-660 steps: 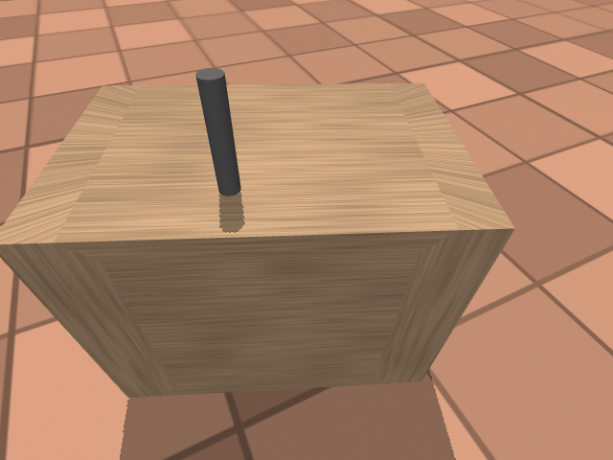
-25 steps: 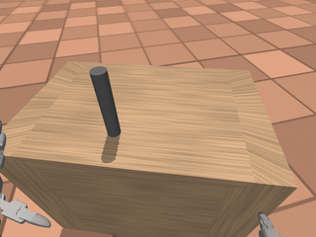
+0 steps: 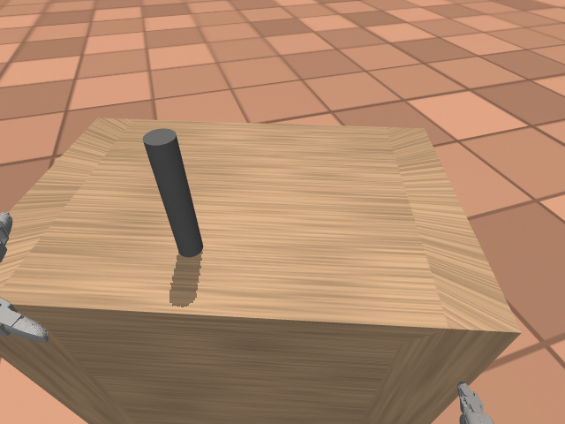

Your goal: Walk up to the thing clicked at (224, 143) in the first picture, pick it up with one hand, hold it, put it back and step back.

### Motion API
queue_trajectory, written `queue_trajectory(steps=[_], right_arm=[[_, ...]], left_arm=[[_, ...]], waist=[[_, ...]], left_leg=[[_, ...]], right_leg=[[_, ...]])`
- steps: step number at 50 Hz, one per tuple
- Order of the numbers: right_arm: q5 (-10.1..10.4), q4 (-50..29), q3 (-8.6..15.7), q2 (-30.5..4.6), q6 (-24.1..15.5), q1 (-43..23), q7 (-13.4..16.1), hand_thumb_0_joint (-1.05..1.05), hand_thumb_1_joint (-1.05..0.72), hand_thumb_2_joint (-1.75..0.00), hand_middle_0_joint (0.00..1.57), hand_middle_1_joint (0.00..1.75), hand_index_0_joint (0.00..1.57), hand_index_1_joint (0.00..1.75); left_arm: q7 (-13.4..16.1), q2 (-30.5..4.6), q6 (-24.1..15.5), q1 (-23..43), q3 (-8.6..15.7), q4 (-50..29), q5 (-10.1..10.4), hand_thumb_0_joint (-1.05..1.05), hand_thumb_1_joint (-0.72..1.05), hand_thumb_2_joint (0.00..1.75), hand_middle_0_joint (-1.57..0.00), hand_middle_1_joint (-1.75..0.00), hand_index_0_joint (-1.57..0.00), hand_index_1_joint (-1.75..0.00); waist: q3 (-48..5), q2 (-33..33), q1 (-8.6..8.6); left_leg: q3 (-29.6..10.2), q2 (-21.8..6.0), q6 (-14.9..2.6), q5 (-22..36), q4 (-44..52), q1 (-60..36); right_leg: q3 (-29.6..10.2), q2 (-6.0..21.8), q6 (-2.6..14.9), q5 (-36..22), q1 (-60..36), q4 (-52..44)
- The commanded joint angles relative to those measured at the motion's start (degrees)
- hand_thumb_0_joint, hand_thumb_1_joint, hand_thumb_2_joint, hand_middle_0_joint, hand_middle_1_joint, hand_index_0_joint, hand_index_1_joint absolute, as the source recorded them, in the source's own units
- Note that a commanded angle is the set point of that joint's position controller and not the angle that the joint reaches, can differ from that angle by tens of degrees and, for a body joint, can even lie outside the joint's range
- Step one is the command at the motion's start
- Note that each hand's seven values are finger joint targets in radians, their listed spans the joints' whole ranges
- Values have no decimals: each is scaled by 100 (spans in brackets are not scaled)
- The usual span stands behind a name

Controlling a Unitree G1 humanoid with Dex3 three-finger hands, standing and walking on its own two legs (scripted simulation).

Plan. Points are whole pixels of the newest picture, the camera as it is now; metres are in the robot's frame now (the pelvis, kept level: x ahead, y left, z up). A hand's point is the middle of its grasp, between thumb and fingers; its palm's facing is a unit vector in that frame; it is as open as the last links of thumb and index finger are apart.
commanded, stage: go down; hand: left
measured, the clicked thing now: (177, 200) +0.46 +0.20 +0.10
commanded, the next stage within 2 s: none
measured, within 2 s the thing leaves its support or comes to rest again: neither
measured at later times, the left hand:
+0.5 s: hand (7, 245) +0.30 +0.35 +0.16, palm faces +0.17 -0.99 -0.01, open 17.7 cm
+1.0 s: hand (2, 229) +0.33 +0.37 +0.16, palm faces +0.17 -0.99 +0.01, open 17.7 cm
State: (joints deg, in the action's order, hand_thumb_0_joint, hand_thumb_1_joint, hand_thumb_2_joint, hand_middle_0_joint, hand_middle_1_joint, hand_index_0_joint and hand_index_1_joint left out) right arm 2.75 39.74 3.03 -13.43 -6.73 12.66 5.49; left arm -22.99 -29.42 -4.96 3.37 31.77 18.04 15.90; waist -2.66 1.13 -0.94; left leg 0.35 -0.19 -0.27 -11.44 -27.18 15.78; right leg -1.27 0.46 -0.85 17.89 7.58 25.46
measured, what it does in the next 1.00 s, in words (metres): stands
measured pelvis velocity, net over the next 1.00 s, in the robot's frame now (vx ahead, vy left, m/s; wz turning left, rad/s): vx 0.00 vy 0.01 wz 0.01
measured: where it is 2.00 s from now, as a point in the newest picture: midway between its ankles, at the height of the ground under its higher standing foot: outside the picture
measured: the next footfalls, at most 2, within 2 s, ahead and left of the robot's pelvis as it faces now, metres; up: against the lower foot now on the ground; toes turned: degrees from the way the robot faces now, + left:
none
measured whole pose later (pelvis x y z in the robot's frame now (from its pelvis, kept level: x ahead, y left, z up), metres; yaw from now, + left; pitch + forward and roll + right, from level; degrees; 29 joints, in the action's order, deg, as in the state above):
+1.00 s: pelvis +0.00 +0.01 +0.00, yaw +1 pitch +5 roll -1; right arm 1.1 45.9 -0.8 -13.3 -12.7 10.0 11.4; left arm -34.0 -42.2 -0.4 26.4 34.1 48.0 14.7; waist -5.5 -0.3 0.8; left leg -0.6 -0.4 -0.8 -11.3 -29.3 23.2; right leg -0.4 0.1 -1.3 17.1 14.0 25.9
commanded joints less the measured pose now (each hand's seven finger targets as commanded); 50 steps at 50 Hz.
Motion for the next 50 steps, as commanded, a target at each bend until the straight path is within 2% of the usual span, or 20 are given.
queue_trajectory(steps=[1, 3, 4, 6, 7, 11, 12, 14, 17, 18, 20, 26, 28, 31, 32, 33, 40, 42, 47, 50], right_arm=[[-54, -712, 345, -872, -371, -591, 78, 0, 52, -6, 5, 5, 5, 5], [-64, -589, 214, -728, -385, -656, 73, 0, 52, -5, 5, 5, 5, 5], [-69, -663, 391, -925, -409, -786, 115, 0, 52, -5, 5, 5, 5, 5], [-77, -359, 253, -746, -415, -571, 144, 0, 52, -5, 5, 5, 5, 5], [-76, -468, 310, -888, -459, -829, 173, 0, 52, -5, 5, 5, 5, 5], [-56, -116, 262, -878, -516, -767, 296, 0, 52, -5, 5, 5, 5, 5], [-57, 58, 69, -690, -518, -739, 299, 0, 52, -6, 5, 5, 5, 5], [-59, 25, 229, -951, -568, -877, 370, 0, 52, -6, 5, 5, 5, 5], [-76, -108, -80, -793, -638, -964, 417, 0, 52, -6, 5, 5, 5, 5], [-87, -100, 63, -956, -651, -963, 448, 0, 53, -5, 5, 5, 5, 5], [-102, -376, -108, -890, -682, -987, 484, 0, 54, -5, 5, 5, 5, 5], [-117, -371, -190, -851, -774, -897, 562, 0, 53, -5, 5, 5, 5, 5], [-134, -290, -134, -896, -776, -833, 607, 0, 53, -5, 5, 5, 5, 5], [-141, -348, -115, -923, -834, -901, 614, 0, 53, -5, 5, 5, 5, 5], [-133, -362, -291, -735, -840, -979, 610, 0, 53, -5, 5, 5, 5, 5], [-142, -475, -173, -873, -848, -1081, 641, 0, 53, -5, 5, 5, 5, 5], [-162, -160, -245, -779, -869, -631, 659, 0, 53, -5, 5, 5, 5, 5], [-185, -404, -64, -1031, -903, -780, 709, 0, 53, -5, 5, 5, 5, 5], [-175, -70, 15, -1012, -901, -696, 681, 0, 52, -6, 5, 5, 5, 5], [-175, 67, -162, -784, -897, -906, 645, 0, 53, -5, 5, 5, 5, 5]], left_arm=[[-9, -1778, -360, 1582, 596, -1129, 105, 0, -54, 8, -4, -2, -3, -4], [4, -1910, -347, 1738, 606, -1170, 43, 0, -55, 9, -4, -3, -3, -4], [18, -2101, -389, 2030, 670, -1331, 13, 0, -57, 7, -4, -3, -4, -4], [-61, -1917, -312, 2033, 493, -932, -7, 0, -56, 7, -4, -3, -4, -4], [-71, -2263, -347, 2404, 681, -1175, 22, 0, -56, 7, -4, -3, -4, -4], [-327, -2492, -245, 2731, 694, -388, 89, 0, -59, 7, -4, -4, -4, -5], [-426, -2366, -198, 2801, 573, -138, 130, 0, -60, 7, -5, -4, -4, -5], [-622, -2281, -56, 2930, 384, 343, 185, 0, -61, 7, -5, -4, -4, -5], [-839, -2570, 51, 3219, 426, 877, 148, 0, -61, 5, -5, -3, -5, -4], [-870, -2706, 39, 3356, 496, 697, 176, 0, -61, 6, -5, -3, -5, -4], [-916, -2903, 10, 3639, 591, 772, 182, 0, -61, 6, -4, -4, -5, -4], [-1036, -3136, 20, 3872, 590, 1411, 143, 0, -61, 7, -4, -5, -4, -6], [-1021, -3403, 19, 3932, 763, 1452, 95, 0, -61, 7, -4, -5, -4, -5], [-1066, -3402, 19, 4133, 760, 1449, 111, 0, -61, 7, -4, -4, -4, -5], [-1096, -3330, 52, 4062, 687, 1581, 100, 0, -61, 7, -4, -4, -4, -5], [-1089, -3320, 67, 4047, 637, 1613, 76, 0, -61, 7, -4, -5, -4, -6], [-1175, -3419, 107, 4215, 585, 1648, 62, 0, -61, 6, -5, -5, -5, -6], [-1130, -3578, 78, 4255, 684, 1585, 43, 0, -61, 6, -5, -5, -5, -5], [-1121, -3471, 76, 4333, 581, 1769, 37, 0, -61, 6, -5, -5, -5, -6], [-1144, -3505, 50, 4462, 570, 1793, 0, 0, -61, 5, -5, -4, -5, -5]], waist=[[-1045, 428, -74], [-979, 548, -146], [-950, 678, -98], [-902, 570, 6], [-982, 776, -6], [-912, 665, 88], [-927, 660, 99], [-923, 406, 206], [-1086, 450, 155], [-1192, 454, 116], [-1322, 417, 81], [-1259, 505, 59], [-1439, 551, 44], [-1521, 662, 80], [-1380, 635, 40], [-1348, 607, 75], [-1532, 736, 183], [-1673, 679, 188], [-1819, 619, 211], [-1712, 820, 132]], left_leg=[[-101, -85, -34, 1604, 195, -1172], [-74, -53, -41, 1527, 181, -1075], [-37, -29, -41, 1285, 193, -1063], [-43, -19, -72, 1129, 185, -1114], [-45, -19, -50, 1049, 217, -1121], [-67, 9, -99, 810, 226, -1035], [-55, 20, -120, 847, 198, -1030], [-71, 21, -146, 744, 201, -1020], [-84, 42, -149, 497, 222, -1072], [-108, 20, -133, 592, 236, -1115], [-99, 34, -137, 669, 198, -1128], [-98, 50, -132, 644, 185, -1035], [-93, 64, -153, 911, 124, -1112], [-151, -3, -117, 1006, 108, -1165], [-125, 17, -132, 953, 117, -1057], [-96, 42, -137, 817, 141, -994], [-125, 8, -140, 928, 60, -1145], [-109, 25, -155, 1061, 23, -1222], [-165, -26, -182, 1707, -121, -1338], [-181, -29, -152, 1661, -126, -1266]], right_leg=[[302, -150, 156, -1518, 556, -222], [271, -127, 155, -1481, 587, -250], [242, -108, 160, -1348, 632, -279], [233, -101, 131, -1265, 746, -307], [234, -98, 147, -1232, 728, -307], [238, -84, 129, -1112, 852, -350], [229, -70, 125, -1145, 925, -349], [235, -81, 110, -1096, 1065, -380], [248, -74, 110, -846, 1138, -436], [279, -94, 133, -897, 1142, -413], [291, -90, 126, -949, 1064, -427], [265, -85, 132, -895, 1250, -428], [261, -79, 119, -1134, 1167, -399], [300, -125, 145, -1164, 1213, -348], [286, -106, 144, -1132, 1204, -371], [256, -90, 139, -1047, 1183, -403], [292, -136, 131, -1110, 1353, -387], [288, -114, 113, -1237, 1287, -389], [320, -143, 104, -1703, 1409, -252], [334, -135, 124, -1585, 1441, -252]])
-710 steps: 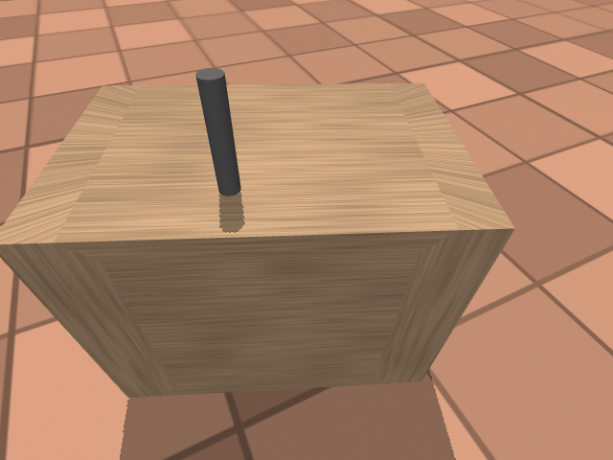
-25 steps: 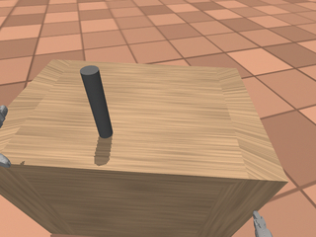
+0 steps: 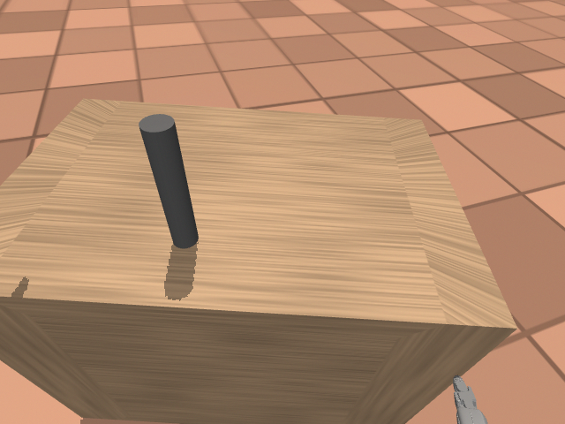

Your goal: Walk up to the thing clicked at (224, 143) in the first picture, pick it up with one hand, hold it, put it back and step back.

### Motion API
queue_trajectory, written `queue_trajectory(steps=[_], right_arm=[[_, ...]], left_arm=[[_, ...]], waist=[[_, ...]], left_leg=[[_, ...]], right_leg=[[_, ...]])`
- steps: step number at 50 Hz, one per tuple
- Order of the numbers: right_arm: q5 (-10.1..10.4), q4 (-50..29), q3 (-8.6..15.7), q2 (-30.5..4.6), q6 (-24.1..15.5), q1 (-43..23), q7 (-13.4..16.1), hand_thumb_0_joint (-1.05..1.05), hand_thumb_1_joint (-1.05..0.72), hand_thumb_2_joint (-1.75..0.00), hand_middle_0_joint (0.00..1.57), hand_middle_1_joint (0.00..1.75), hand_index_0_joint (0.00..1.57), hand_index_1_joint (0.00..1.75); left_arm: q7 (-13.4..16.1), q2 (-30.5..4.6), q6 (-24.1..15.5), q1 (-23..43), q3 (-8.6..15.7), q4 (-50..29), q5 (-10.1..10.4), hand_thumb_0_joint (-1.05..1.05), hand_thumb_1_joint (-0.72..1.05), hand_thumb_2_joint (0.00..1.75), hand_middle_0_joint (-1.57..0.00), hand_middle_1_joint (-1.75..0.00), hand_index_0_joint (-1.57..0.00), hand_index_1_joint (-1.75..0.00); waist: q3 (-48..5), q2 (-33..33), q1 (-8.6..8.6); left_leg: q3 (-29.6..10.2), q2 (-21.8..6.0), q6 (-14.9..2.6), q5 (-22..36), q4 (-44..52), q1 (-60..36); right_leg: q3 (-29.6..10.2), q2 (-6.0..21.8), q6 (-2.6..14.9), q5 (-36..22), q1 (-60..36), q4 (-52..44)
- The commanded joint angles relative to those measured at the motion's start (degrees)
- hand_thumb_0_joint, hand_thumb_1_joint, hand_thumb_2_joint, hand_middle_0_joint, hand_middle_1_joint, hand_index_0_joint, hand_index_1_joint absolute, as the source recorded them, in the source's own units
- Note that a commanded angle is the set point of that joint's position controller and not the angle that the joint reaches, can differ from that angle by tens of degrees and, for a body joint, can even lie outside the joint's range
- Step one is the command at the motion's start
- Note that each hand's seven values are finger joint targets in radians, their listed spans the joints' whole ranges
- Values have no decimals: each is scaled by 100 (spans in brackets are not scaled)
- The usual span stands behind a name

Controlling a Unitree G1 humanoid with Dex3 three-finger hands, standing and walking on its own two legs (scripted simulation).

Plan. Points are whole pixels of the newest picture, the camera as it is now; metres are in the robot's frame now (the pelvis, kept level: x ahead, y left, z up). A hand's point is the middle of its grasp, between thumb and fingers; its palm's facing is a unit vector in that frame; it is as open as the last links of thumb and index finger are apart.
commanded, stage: go down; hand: left
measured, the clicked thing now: (173, 190) +0.46 +0.19 +0.10
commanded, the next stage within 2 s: approach in 1.30 s
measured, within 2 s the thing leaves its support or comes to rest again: neither
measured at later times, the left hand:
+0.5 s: hand out of the picture +0.35 +0.38 +0.16, palm faces +0.16 -0.99 +0.01, open 17.7 cm
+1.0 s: hand out of the picture +0.36 +0.38 +0.15, palm faces +0.17 -0.99 +0.00, open 17.7 cm
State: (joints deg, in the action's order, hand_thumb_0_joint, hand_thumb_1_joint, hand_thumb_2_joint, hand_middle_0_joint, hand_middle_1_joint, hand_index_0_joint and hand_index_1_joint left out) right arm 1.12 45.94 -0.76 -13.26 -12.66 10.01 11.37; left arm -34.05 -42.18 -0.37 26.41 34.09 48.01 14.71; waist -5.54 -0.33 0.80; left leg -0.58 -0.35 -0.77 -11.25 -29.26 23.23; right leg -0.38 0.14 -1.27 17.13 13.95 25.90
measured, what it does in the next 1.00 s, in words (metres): stands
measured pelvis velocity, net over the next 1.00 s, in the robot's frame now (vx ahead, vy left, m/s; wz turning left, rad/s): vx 0.00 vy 0.01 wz -0.01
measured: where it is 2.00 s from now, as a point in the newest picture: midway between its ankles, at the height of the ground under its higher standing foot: outside the picture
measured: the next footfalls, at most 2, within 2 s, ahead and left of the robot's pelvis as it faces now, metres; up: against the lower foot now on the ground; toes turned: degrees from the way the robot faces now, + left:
none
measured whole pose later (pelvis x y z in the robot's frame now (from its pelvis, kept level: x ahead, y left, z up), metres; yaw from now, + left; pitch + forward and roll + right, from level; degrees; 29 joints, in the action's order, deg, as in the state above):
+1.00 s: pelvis +0.00 +0.01 -0.01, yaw -1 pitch +9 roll -2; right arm 1.1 42.6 -1.5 -13.2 -12.6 10.0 10.3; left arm -34.8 -46.2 -4.7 31.1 35.3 56.3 13.4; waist -6.9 -0.4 2.6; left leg -0.5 -1.1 -1.0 -13.7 -34.8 30.5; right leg -0.6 -0.6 -1.5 18.7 20.6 29.9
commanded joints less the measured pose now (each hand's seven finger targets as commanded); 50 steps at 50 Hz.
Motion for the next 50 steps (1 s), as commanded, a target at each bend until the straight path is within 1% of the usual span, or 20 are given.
queue_trajectory(steps=[1, 3, 6, 8, 12, 14, 17, 19, 20, 23, 28, 31, 34, 39, 43, 44, 46, 47, 49, 50], right_arm=[[-1, -452, 130, -687, -288, -648, 40, 0, 53, -5, 5, 5, 5, 5], [-1, -616, 377, -1014, -323, -817, 79, 0, 53, -5, 5, 5, 5, 5], [2, -446, 128, -754, -260, -541, 45, 0, 53, -5, 5, 5, 5, 5], [-16, -772, 439, -1167, -297, -771, 100, 0, 53, -5, 5, 5, 5, 5], [9, -524, 92, -657, -289, -585, 23, 0, 53, -5, 5, 5, 5, 5], [-4, -763, 419, -1099, -340, -799, 72, 0, 53, -5, 5, 5, 5, 5], [0, -545, 78, -733, -322, -693, 17, 0, 54, -5, 5, 5, 5, 5], [-6, -779, 345, -1073, -352, -823, 52, 0, 53, -5, 5, 5, 5, 5], [-14, -543, 177, -900, -318, -658, 24, 0, 54, -5, 5, 5, 5, 5], [-31, -772, 386, -1147, -381, -801, 43, 0, 54, -5, 5, 5, 5, 5], [-27, -692, 238, -918, -340, -568, 20, 0, 53, -5, 5, 5, 5, 5], [-18, -625, 139, -817, -328, -575, 0, 0, 53, -5, 5, 5, 5, 5], [-28, -847, 165, -898, -337, -647, 1, 0, 54, -5, 5, 5, 5, 5], [-33, -944, 229, -946, -349, -683, -4, 0, 54, -5, 5, 5, 5, 5], [-8, -834, 174, -859, -320, -536, -38, 0, 53, -5, 5, 5, 5, 5], [-17, -1046, 299, -1061, -337, -614, -20, 0, 54, -5, 5, 5, 5, 5], [-18, -1064, 238, -973, -307, -473, -24, 0, 54, -5, 5, 5, 5, 5], [-19, -1397, 421, -1236, -339, -610, 7, 0, 54, -5, 5, 5, 5, 5], [-13, -959, 176, -839, -269, -185, -31, 0, 53, -5, 5, 5, 5, 5], [4, -965, 277, -936, -263, -241, -23, 0, 53, -5, 5, 5, 5, 5]], left_arm=[[-40, -2081, -404, 2106, 216, -999, 111, 0, -61, 5, -5, -4, -5, -5], [-39, -2229, -459, 2212, 259, -1006, 118, 0, -61, 4, -5, -4, -5, -5], [-29, -2262, -469, 2188, 276, -859, 106, 0, -61, 5, -6, -5, -6, -5], [-11, -2524, -536, 2393, 383, -1033, 90, 0, -61, 3, -6, -5, -6, -5], [-75, -2468, -584, 2412, 381, -854, 87, 0, -61, 4, -6, -5, -6, -5], [-100, -2507, -602, 2397, 359, -803, 116, 0, -61, 4, -6, -6, -6, -6], [-133, -2374, -578, 2321, 250, -459, 90, 0, -61, 5, -5, -5, -6, -5], [-119, -2532, -639, 2527, 277, -474, 63, 0, -61, 4, -5, -5, -6, -5], [-136, -2496, -639, 2437, 270, -374, 70, 0, -61, 5, -5, -5, -5, -5], [-107, -2775, -730, 2628, 396, -424, 37, 0, -61, 5, -5, -6, -6, -6], [-129, -2654, -821, 2701, 317, -310, 43, 0, -61, 5, -6, -6, -6, -6], [-94, -2735, -827, 2573, 325, -96, -6, 0, -61, 5, -6, -6, -6, -6], [-98, -2959, -861, 2782, 422, -271, -22, 0, -61, 6, -6, -6, -6, -6], [-108, -2764, -817, 2570, 389, -229, 6, 0, -60, 4, -6, -6, -6, -6], [-146, -2424, -778, 2298, 147, 104, 10, 0, -61, 5, -6, -7, -6, -7], [-106, -2674, -816, 2384, 353, -195, 26, 0, -61, 6, -5, -7, -6, -7], [-85, -2843, -862, 2529, 467, -402, 44, 0, -61, 5, -5, -7, -6, -6], [-70, -2996, -900, 2656, 599, -704, 63, 0, -60, 5, -5, -6, -6, -6], [-80, -2785, -835, 2444, 529, -622, 62, 0, -60, 5, -6, -7, -6, -6], [-83, -2875, -832, 2465, 563, -743, 59, 0, -59, 6, -5, -7, -6, -7]], waist=[[-1301, 891, 8], [-1309, 840, 84], [-1345, 846, 29], [-1519, 812, 72], [-1522, 990, 27], [-1517, 827, 115], [-1325, 945, 53], [-1505, 985, 151], [-1496, 1048, 99], [-1657, 996, 125], [-1712, 993, 226], [-1527, 1010, 167], [-1865, 1118, 146], [-1897, 1094, 131], [-1538, 900, 160], [-1680, 1020, 105], [-1811, 993, 85], [-2170, 1066, 101], [-2002, 1107, 83], [-1937, 1121, 64]], left_leg=[[-77, -5, -112, 1451, 115, -1916], [-71, -3, -102, 1163, 135, -1864], [-71, 13, -105, 1087, 138, -1821], [-58, 10, -98, 1129, 101, -1857], [-86, -3, -91, 1153, 78, -1855], [-86, -18, -94, 1175, 74, -1840], [-93, -15, -87, 937, 78, -1671], [-161, -88, -48, 917, 113, -1757], [-184, -107, -39, 1024, 99, -1761], [-151, -83, -56, 1077, -30, -1745], [-110, -46, -101, 1135, -138, -1774], [-75, -9, -112, 891, -149, -1503], [-106, -34, -99, 995, -196, -1587], [-140, -89, -88, 1319, -268, -1727], [-173, -128, -72, 957, -203, -1455], [-179, -117, -47, 1010, -207, -1473], [-123, -84, -76, 1098, -283, -1510], [-142, -94, -61, 1330, -321, -1736], [-123, -76, -98, 1645, -373, -1771], [-125, -70, -90, 1610, -347, -1741]], right_leg=[[237, -107, 172, -1362, 900, -321], [224, -108, 166, -1180, 902, -336], [231, -108, 168, -1116, 858, -350], [208, -105, 166, -1186, 808, -348], [222, -111, 181, -1137, 906, -315], [219, -120, 174, -1189, 933, -319], [212, -126, 193, -945, 1087, -306], [255, -165, 216, -891, 1116, -259], [278, -175, 224, -929, 1122, -220], [238, -153, 204, -1008, 1118, -183], [210, -139, 160, -1091, 1210, -149], [180, -122, 168, -912, 1302, -143], [193, -134, 180, -979, 1228, -81], [230, -164, 193, -1134, 1270, -17], [251, -203, 201, -801, 1459, -19], [261, -195, 214, -855, 1364, 30], [223, -167, 197, -978, 1285, 32], [241, -178, 193, -1126, 1166, 67], [223, -162, 170, -1375, 1190, 57], [215, -163, 174, -1339, 1206, 47]])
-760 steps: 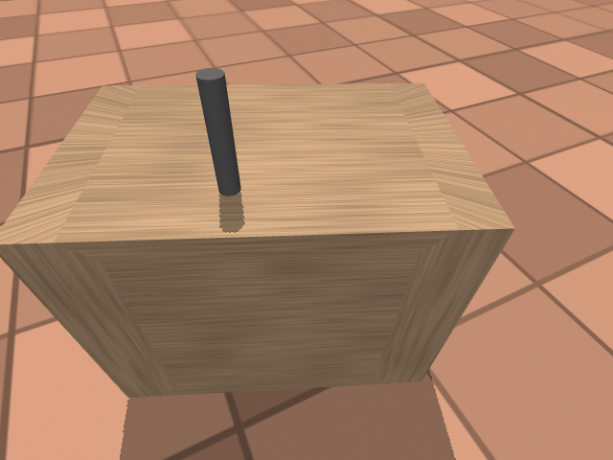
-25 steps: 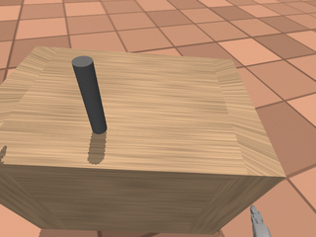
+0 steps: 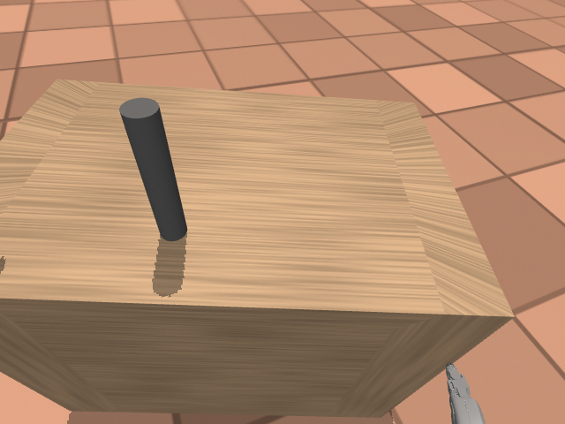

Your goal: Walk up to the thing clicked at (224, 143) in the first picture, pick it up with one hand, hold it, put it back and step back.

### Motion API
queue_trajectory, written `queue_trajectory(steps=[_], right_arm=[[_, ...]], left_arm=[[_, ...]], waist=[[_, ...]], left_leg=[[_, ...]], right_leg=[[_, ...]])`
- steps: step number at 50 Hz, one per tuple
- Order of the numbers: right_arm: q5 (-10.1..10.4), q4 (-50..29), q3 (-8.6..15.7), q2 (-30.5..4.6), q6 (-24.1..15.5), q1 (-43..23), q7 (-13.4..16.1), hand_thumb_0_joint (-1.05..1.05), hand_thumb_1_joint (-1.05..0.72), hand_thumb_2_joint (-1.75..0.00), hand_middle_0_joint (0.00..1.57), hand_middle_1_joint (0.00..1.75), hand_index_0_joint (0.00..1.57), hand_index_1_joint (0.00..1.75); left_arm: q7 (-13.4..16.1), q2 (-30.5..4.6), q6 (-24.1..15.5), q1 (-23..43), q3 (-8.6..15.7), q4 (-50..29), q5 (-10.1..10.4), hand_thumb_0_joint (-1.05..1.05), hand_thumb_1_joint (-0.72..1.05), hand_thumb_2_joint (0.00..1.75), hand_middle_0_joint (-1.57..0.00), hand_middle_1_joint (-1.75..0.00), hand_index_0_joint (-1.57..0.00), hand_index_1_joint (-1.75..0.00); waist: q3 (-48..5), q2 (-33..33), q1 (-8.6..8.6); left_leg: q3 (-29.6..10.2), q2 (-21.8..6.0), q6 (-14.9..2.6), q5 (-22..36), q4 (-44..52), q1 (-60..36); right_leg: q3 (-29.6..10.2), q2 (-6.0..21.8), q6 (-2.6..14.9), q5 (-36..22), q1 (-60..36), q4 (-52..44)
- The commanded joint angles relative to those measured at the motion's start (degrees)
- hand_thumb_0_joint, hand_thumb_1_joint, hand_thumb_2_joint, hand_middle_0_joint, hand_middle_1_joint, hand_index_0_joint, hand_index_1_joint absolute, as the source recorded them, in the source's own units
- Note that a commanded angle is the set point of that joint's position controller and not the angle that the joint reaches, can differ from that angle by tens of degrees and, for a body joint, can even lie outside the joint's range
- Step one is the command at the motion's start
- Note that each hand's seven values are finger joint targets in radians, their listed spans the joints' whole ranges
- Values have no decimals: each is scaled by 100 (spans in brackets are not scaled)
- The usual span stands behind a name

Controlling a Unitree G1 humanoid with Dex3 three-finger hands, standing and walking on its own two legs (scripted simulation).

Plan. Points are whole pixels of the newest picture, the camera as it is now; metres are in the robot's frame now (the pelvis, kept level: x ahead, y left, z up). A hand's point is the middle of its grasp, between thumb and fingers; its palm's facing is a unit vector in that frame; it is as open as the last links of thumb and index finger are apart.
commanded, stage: go down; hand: left
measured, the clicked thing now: (159, 180) +0.46 +0.19 +0.11
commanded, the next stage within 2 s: approach in 0.30 s
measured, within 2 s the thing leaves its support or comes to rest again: neither
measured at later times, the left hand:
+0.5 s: hand out of the picture +0.35 +0.38 +0.16, palm faces +0.17 -0.99 +0.01, open 17.7 cm
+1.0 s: hand (124, 230) +0.41 +0.24 +0.04, palm faces +0.12 -0.99 +0.07, open 17.6 cm
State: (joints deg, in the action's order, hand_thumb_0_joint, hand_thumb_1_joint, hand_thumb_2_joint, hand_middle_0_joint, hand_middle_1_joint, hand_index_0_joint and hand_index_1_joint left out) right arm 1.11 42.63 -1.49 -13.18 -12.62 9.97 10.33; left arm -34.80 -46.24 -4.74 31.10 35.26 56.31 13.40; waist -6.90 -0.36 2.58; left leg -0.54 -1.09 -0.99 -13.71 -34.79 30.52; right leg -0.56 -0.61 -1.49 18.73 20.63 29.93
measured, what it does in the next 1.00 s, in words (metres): stands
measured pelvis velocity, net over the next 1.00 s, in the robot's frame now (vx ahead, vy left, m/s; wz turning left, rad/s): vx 0.00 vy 0.00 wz -0.02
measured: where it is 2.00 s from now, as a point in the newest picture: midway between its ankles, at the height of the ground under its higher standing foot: outside the picture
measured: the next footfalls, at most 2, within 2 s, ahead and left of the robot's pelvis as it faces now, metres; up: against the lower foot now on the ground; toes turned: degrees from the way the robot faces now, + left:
none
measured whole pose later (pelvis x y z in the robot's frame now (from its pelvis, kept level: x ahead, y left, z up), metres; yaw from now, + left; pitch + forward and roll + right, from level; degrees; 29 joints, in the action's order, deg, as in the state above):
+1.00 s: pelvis +0.00 +0.00 -0.03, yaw -1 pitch +13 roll -3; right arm -0.1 25.3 2.7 -14.6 -8.0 16.4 3.3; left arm -15.6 -25.2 -16.6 29.1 24.4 47.3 12.5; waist -6.0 -1.4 5.4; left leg -0.4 -2.3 -0.6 -19.3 -47.3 41.6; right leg -1.0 -1.9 -1.3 24.6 32.1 43.3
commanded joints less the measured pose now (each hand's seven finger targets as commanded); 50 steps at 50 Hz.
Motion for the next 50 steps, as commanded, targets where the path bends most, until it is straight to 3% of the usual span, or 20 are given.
queue_trajectory(steps=[1, 2, 4, 7, 8, 12, 15, 16, 17, 19, 20, 22, 23, 28, 30, 38, 39, 44, 47, 50], right_arm=[[0, -666, 403, -986, -288, -267, 93, 0, 53, -5, 5, 5, 5, 5], [-6, -590, 302, -878, -307, -321, 75, 0, 53, -5, 5, 5, 5, 5], [-2, -668, 428, -1021, -303, -409, 100, 0, 53, -5, 5, 5, 5, 5], [20, -541, 197, -736, -261, -455, 50, 0, 53, -5, 5, 5, 5, 5], [13, -723, 352, -956, -292, -545, 78, 0, 54, -5, 5, 5, 5, 5], [13, -770, 315, -983, -249, -312, 93, 0, 53, -5, 5, 5, 5, 5], [-25, -873, 401, -1059, -300, -358, 93, 0, 53, -5, 5, 5, 5, 5], [-11, -845, 240, -884, -307, -395, 77, 0, 53, -5, 5, 5, 5, 5], [-11, -821, 308, -918, -321, -462, 94, 0, 53, -5, 5, 5, 5, 5], [6, -675, 246, -835, -338, -551, 66, 0, 53, -5, 5, 5, 5, 5], [-18, -762, 429, -1110, -366, -632, 93, 0, 54, -5, 5, 5, 5, 5], [-20, -694, 297, -978, -325, -378, 79, 0, 56, -5, 5, 5, 5, 5], [-22, -702, 75, -766, -286, -263, 46, 0, 56, -4, 5, 5, 5, 5], [-45, -748, 320, -935, -248, -17, 2, 0, 57, -4, 5, 5, 5, 5], [-62, -1183, 224, -889, -288, -219, -50, 0, 57, -4, 5, 5, 5, 5], [-67, -1914, 562, -1136, -187, -125, -272, 0, 57, -4, 5, 5, 5, 5], [-78, -1752, 479, -1006, -146, 57, -334, 0, 56, -4, 5, 5, 5, 5], [-126, -2372, 820, -1209, 60, 422, -551, 0, 56, -4, 5, 5, 5, 5], [-138, -2624, 752, -980, 191, 429, -696, 0, 55, -5, 5, 5, 5, 5], [-111, -2831, 696, -788, 310, 375, -773, 0, 54, -5, 5, 5, 5, 5]], left_arm=[[-2, -2355, -375, 1970, 345, -1508, 163, 0, -60, 4, -6, -7, -7, -7], [-11, -2184, -328, 1956, 215, -1485, 147, 0, -60, 5, -6, -7, -7, -7], [1, -2411, -275, 1861, 417, -1482, 142, 0, -61, 3, -6, -6, -7, -6], [-98, -1965, -192, 1579, 188, -1180, 231, 0, -60, 4, -6, -7, -7, -6], [-93, -2087, -203, 1644, 206, -1192, 206, 0, -59, 5, -5, -7, -6, -6], [-111, -2561, -289, 1726, 548, -1165, 239, 0, -61, 3, -6, -6, -7, -6], [-145, -2588, -386, 2277, 489, -1531, 204, 0, -61, 3, -6, -7, -7, -6], [-147, -2559, -407, 2445, 444, -1712, 178, 0, -61, 3, -6, -6, -7, -6], [-134, -2446, -378, 2372, 370, -1609, 169, 0, -60, 2, -6, -6, -7, -5], [-163, -1732, -250, 2002, -117, -914, 171, 0, -61, 4, -6, -6, -6, -6], [-113, -2036, -286, 2254, 26, -1254, 176, 0, -61, 12, -7, -9, -5, -12], [-54, -2248, -234, 2240, 123, -1118, 108, 0, -58, 3, -6, -4, -5, -5], [-46, -2069, -193, 2129, -10, -1053, 112, 0, -58, 4, -6, -5, -5, -6], [68, -1575, -378, 1979, -212, -805, 170, 0, -59, 4, -5, -6, -5, -6], [107, -1201, -520, 2024, -424, -839, 196, 0, -61, 5, -5, -6, -5, -7], [721, -209, -1172, 2355, -810, -1304, 235, 0, -61, 3, -6, -6, -6, -6], [827, -227, -1276, 2397, -783, -1409, 217, 0, -61, 3, -6, -6, -7, -6], [1560, -325, -1630, 2206, -477, -1963, 70, 0, -58, 3, -6, -7, -8, -6], [2026, 206, -1686, 1902, -680, -2391, -7, 0, -57, 5, -6, -7, -7, -7], [2256, 1164, -1554, 1771, -1366, -2357, -83, 0, -56, 5, -6, -6, -7, -6]], waist=[[-1763, 1154, -46], [-1786, 1182, -69], [-1736, 1135, -73], [-1348, 931, -94], [-1243, 819, -54], [-1436, 722, -97], [-1774, 983, 24], [-1874, 1174, -16], [-1852, 1253, -4], [-1458, 1049, 68], [-1603, 1105, 70], [-1653, 1252, 20], [-1529, 1148, -20], [-1360, 691, 152], [-1393, 549, 211], [-1795, 732, 351], [-1839, 953, 308], [-2344, 1174, 92], [-2411, 1212, -56], [-2301, 949, 65]], left_leg=[[-121, 5, -58, 1807, 200, -2542], [-138, -9, -55, 1854, 208, -2583], [-124, 7, -70, 1882, 194, -2508], [-101, 31, -104, 1685, 228, -2206], [-93, 33, -104, 1442, 264, -2082], [-64, 99, -147, 1459, 206, -1972], [-101, 57, -130, 1708, 111, -2377], [-123, 38, -104, 1724, 125, -2513], [-127, 35, -95, 1714, 130, -2553], [-165, 4, -78, 1345, 217, -2408], [-175, -7, -65, 1313, 212, -2421], [-180, -2, -43, 1329, 206, -2384], [-131, 41, -75, 1295, 176, -2269], [-110, 33, -127, 1260, 62, -2027], [-101, 18, -143, 1247, -21, -2005], [-252, -120, -18, 736, -346, -1985], [-269, -136, 2, 755, -421, -1974], [-244, -123, 78, 1196, -793, -1883], [-179, -113, 83, 1414, -919, -1763], [-164, -161, 48, 1587, -1021, -1605]], right_leg=[[219, -83, 190, -1457, 622, -356], [240, -89, 207, -1437, 670, -342], [233, -70, 191, -1537, 612, -353], [224, -63, 182, -1449, 646, -374], [218, -65, 187, -1283, 663, -389], [192, -30, 150, -1390, 444, -366], [203, -29, 150, -1542, 589, -263], [224, -46, 173, -1453, 665, -260], [224, -46, 184, -1406, 703, -254], [233, -86, 214, -1034, 969, -300], [234, -81, 220, -1049, 926, -286], [270, -84, 225, -1049, 904, -293], [244, -58, 212, -1092, 856, -316], [251, -71, 173, -1130, 1090, -188], [241, -59, 155, -1131, 1155, -102], [281, -124, 206, -550, 1731, 333], [280, -119, 217, -507, 1820, 398], [272, -115, 250, -725, 1600, 737], [239, -121, 239, -894, 1462, 874], [232, -159, 204, -1130, 1463, 993]])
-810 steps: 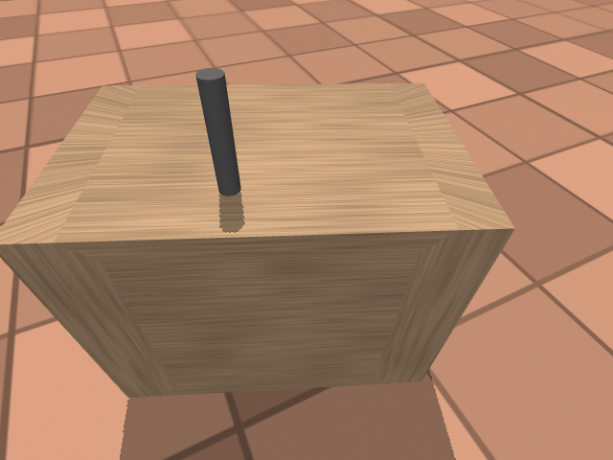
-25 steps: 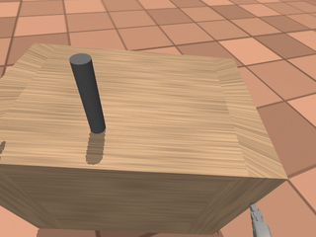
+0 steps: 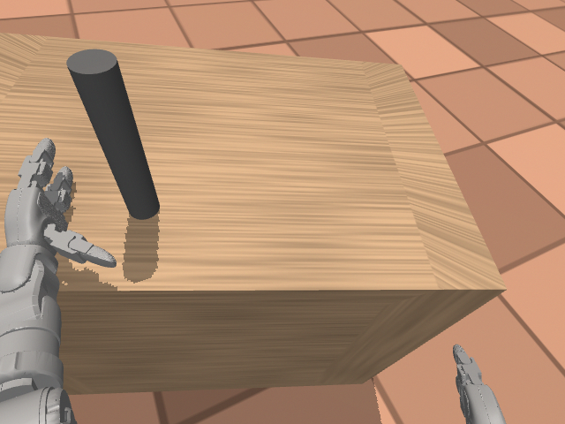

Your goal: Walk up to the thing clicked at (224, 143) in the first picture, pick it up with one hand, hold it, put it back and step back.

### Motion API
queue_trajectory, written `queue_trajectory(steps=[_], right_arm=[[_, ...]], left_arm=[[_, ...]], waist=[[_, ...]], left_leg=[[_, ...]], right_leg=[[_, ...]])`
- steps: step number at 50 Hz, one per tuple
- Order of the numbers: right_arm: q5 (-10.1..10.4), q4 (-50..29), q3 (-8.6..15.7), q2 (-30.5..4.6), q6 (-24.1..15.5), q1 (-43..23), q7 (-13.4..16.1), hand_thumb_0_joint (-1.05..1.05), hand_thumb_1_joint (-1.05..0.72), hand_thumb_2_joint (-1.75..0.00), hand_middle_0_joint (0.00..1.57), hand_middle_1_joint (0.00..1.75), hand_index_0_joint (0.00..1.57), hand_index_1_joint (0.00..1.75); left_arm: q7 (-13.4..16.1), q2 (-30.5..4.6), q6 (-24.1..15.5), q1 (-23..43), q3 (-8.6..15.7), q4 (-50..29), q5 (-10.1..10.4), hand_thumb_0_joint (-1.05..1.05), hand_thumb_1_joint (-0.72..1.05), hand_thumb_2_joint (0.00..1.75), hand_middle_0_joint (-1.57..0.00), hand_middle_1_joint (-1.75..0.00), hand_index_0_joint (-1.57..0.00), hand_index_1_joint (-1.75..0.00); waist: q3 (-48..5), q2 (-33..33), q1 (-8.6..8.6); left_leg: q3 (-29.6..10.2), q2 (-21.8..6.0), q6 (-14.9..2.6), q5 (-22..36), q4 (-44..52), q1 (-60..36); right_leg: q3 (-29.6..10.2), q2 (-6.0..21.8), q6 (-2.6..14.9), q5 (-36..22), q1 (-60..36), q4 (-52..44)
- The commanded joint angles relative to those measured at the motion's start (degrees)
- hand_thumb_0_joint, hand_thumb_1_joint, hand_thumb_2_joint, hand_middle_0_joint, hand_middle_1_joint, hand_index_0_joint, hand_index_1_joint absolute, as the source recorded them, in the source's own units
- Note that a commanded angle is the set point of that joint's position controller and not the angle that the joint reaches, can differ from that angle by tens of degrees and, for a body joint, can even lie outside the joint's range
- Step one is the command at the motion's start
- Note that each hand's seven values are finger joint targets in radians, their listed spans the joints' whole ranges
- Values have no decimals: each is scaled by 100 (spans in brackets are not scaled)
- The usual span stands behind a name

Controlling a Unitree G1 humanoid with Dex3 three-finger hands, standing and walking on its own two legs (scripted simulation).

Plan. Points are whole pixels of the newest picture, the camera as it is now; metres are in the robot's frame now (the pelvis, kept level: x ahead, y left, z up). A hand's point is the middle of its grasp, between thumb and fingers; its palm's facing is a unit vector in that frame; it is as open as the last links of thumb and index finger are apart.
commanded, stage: close in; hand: left
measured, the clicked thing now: (124, 150) +0.46 +0.20 +0.13
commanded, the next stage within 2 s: rest palm in 0.34 s
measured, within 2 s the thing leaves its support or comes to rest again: leaves its support in 1.84 s
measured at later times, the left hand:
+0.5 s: hand (124, 215) +0.40 +0.20 +0.07, palm faces +0.14 -0.99 +0.04, open 17.7 cm
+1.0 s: hand (132, 196) +0.43 +0.20 +0.08, palm faces +0.18 -0.98 +0.02, open 16.0 cm
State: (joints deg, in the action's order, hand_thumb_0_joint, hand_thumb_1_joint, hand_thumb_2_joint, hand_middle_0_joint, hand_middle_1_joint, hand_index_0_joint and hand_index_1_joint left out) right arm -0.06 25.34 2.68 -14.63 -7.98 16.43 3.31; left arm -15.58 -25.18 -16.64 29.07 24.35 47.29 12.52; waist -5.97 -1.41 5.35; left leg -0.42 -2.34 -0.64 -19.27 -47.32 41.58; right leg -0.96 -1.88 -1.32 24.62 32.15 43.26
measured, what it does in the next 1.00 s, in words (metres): stands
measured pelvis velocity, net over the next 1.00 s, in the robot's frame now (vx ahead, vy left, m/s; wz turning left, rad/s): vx -0.01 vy -0.01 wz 0.00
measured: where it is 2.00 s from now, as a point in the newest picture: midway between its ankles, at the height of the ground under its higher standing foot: outside the picture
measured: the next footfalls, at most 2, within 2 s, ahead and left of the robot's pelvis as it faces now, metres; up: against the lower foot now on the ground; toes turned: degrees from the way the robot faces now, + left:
none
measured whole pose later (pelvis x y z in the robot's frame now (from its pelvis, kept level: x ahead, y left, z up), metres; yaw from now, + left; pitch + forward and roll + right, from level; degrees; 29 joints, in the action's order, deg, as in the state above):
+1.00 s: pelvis -0.01 -0.01 -0.01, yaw +0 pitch +14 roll -2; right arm 0.3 15.2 3.4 -13.4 -0.9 18.7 0.4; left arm -4.0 -21.3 -15.6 34.9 18.3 48.7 9.1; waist -7.0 -0.6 5.8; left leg -0.3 -2.6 0.2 -19.8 -50.9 44.8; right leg -1.0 -2.1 -0.5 26.7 36.7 49.8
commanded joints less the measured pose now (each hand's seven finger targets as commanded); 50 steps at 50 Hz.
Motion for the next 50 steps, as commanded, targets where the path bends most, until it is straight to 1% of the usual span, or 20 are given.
queue_trajectory(steps=[1, 5, 7, 8, 11, 12, 17, 19, 23, 24, 25, 28, 32, 34, 35, 37, 39, 46, 48, 50], right_arm=[[13, -955, 293, -662, -107, -285, -69, 0, 54, -5, 5, 5, 5, 5], [26, -1239, 427, -792, 16, -392, -75, 0, 55, -5, 5, 5, 5, 5], [48, -918, 605, -869, 109, 50, -84, 0, 55, -5, 5, 5, 5, 5], [76, -919, 508, -787, 150, 133, -104, 0, 55, -5, 5, 5, 5, 5], [118, -1186, 607, -885, 215, 203, -125, 0, 54, -5, 5, 5, 5, 5], [122, -1225, 509, -735, 245, 301, -152, 0, 55, -5, 5, 5, 5, 5], [135, -1428, 605, -812, 250, 78, -167, 0, 54, -5, 5, 5, 5, 5], [114, -1377, 524, -715, 268, 95, -181, 0, 54, -5, 5, 5, 5, 5], [76, -1341, 549, -719, 292, 57, -175, 0, 53, -5, 5, 5, 5, 5], [74, -1340, 395, -564, 297, 23, -202, 0, 53, -5, 5, 5, 5, 5], [57, -1393, 624, -796, 295, -73, -178, 0, 53, -5, 5, 5, 5, 5], [41, -1546, 420, -583, 335, 40, -209, 0, 53, -5, 5, 5, 5, 5], [35, -1688, 567, -713, 343, -102, -210, 0, 53, -5, 5, 5, 5, 5], [24, -1535, 688, -808, 364, -134, -201, 0, 52, -5, 5, 5, 5, 5], [25, -1739, 624, -753, 357, -185, -212, 0, 53, -5, 5, 5, 5, 5], [10, -2047, 531, -712, 355, -105, -203, 0, 53, -5, 5, 5, 5, 5], [22, -2118, 520, -705, 387, -1, -182, 0, 52, -5, 5, 5, 5, 5], [33, -1924, 466, -651, 422, 225, -224, 0, 52, -5, 5, 5, 5, 5], [37, -1838, 550, -775, 420, 174, -232, 0, 52, -5, 5, 5, 5, 5], [28, -1926, 346, -580, 393, 131, -279, 0, 52, -5, 5, 5, 5, 5]], left_arm=[[399, -970, -314, 1781, -251, -1452, -14, 0, -60, 4, -7, -6, -7, -5], [518, -1348, -301, 1922, -106, -2183, -104, 0, -58, 3, -6, -5, -7, -4], [532, -785, -171, 1284, -287, -1622, -15, 0, -57, 3, -6, -6, -7, -4], [537, -639, -117, 1122, -327, -1582, 45, 0, -57, 4, -5, -6, -7, -5], [555, -994, -74, 1379, -94, -2021, 49, 0, -61, 1, -6, -5, -8, -4], [529, -686, -46, 1372, -347, -2098, 16, 0, -61, 1, -6, -5, -8, -3], [572, -523, -26, 1597, -466, -2088, 8, 0, -61, 2, -6, -5, -7, -3], [636, -670, -84, 2055, -476, -2625, -38, 0, -61, 3, -6, -4, -7, -4], [809, -391, -14, 1871, -567, -2123, -86, 0, -61, 2, -10, -3, -10, -4], [849, -319, -27, 1902, -662, -2089, -110, 0, -61, 2, -10, -2, -10, -3], [902, -517, -58, 1966, -507, -2199, -120, 0, -61, 2, -11, -2, -10, -3], [1025, -283, -31, 1788, -656, -1879, -250, 0, -61, 0, -11, -2, -11, -2], [1174, -259, -146, 1965, -608, -1805, -230, 0, -61, 0, -12, -1, -12, -1], [1249, -536, -208, 2000, -398, -1522, -289, 0, -61, 0, -12, -2, -12, -3], [1253, -422, -259, 2078, -547, -1582, -317, 0, -61, 0, -11, -1, -11, -2], [1276, -679, -389, 2551, -466, -2069, -336, 0, -61, 0, -26, -12, -27, -11], [1251, -823, -404, 2644, -420, -1892, -337, 0, -61, 6, -33, -19, -34, -18], [1124, -680, -318, 2892, -536, -1167, -304, 0, -54, 19, -51, -35, -51, -35], [1132, -936, -256, 2833, -361, -886, -346, 0, -51, 21, -54, -37, -55, -37], [1099, -829, -285, 3097, -452, -962, -347, 0, -49, 25, -59, -42, -60, -42]], waist=[[-2347, 961, -259], [-2606, 1010, -285], [-2145, 619, -186], [-1879, 391, -194], [-2134, 345, -160], [-2099, 281, -105], [-1900, 230, -50], [-2179, 687, -86], [-1906, 568, -84], [-1881, 667, -109], [-1917, 612, -122], [-1807, 392, -113], [-1775, 299, -113], [-1649, 298, -139], [-1789, 278, -90], [-2351, 359, -70], [-2397, 257, -4], [-2031, 589, 103], [-1957, 617, 83], [-1922, 685, 71]], left_leg=[[-165, -22, -27, 2140, 226, -2614], [-96, -10, -37, 2340, 141, -2560], [-126, -35, -76, 2399, 134, -2349], [-98, -16, -106, 2263, 167, -2156], [-36, 27, -141, 2323, 87, -2155], [-38, 28, -151, 2317, 91, -2235], [-29, 42, -150, 1849, 143, -2181], [-26, 34, -106, 1888, 143, -2439], [-61, 9, -94, 1555, 218, -2310], [-39, 26, -93, 1456, 224, -2226], [-52, 20, -79, 1262, 245, -2181], [-11, 48, -93, 1058, 271, -1999], [-51, 24, -80, 933, 293, -1849], [-37, 32, -76, 779, 271, -1659], [-22, 33, -82, 800, 249, -1705], [-6, 54, -92, 1114, 140, -1954], [24, 83, -120, 1215, 81, -1888], [38, 93, -107, 865, 136, -1812], [26, 83, -105, 882, 131, -1725], [11, 72, -84, 833, 142, -1699]], right_leg=[[241, -35, 166, -1821, 319, -329], [207, -15, 139, -2205, 44, -190], [238, -51, 124, -2259, 154, -144], [206, -51, 101, -2287, 123, -167], [147, -1, 40, -2652, -41, -138], [152, 1, 24, -2678, 51, -133], [134, 20, 46, -2076, 309, -155], [129, 36, 80, -1983, 362, -136], [162, 10, 98, -1609, 452, -175], [140, 31, 116, -1553, 448, -174], [146, 28, 116, -1380, 459, -202], [122, 33, 113, -1297, 391, -240], [158, 4, 137, -1150, 459, -169], [119, 8, 134, -1043, 523, -147], [93, 13, 135, -1074, 509, -145], [60, 23, 106, -1432, 253, -105], [-12, 41, 75, -1646, 131, -111], [-30, 36, 108, -1274, 556, -181], [-10, 25, 111, -1269, 626, -183], [37, 6, 132, -1190, 655, -148]])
